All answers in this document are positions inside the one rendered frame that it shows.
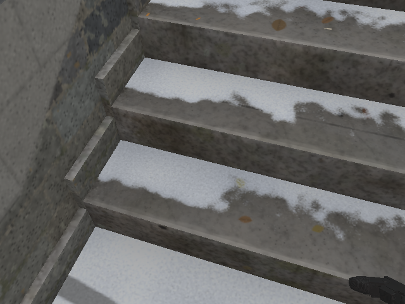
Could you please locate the right robot hand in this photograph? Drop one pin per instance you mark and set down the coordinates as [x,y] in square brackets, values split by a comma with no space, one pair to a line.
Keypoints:
[387,289]

